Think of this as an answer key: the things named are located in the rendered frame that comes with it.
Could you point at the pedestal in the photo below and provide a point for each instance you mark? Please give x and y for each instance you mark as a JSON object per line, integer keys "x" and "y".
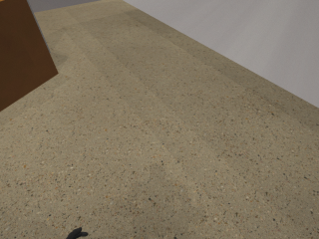
{"x": 25, "y": 61}

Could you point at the robot left hand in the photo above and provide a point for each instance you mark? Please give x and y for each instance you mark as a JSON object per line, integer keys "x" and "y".
{"x": 76, "y": 233}

